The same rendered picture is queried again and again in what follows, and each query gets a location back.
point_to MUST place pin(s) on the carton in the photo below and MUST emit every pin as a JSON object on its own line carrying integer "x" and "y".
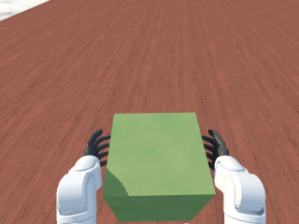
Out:
{"x": 157, "y": 169}

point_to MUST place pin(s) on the robot left forearm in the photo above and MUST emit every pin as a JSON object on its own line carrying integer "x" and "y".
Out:
{"x": 76, "y": 194}

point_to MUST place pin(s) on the right robot hand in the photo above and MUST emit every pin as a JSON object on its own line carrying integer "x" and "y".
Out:
{"x": 218, "y": 147}

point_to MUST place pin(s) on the left robot hand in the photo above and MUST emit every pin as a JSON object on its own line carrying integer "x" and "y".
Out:
{"x": 92, "y": 148}

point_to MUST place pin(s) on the robot right forearm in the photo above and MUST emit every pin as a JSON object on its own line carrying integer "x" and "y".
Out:
{"x": 243, "y": 193}

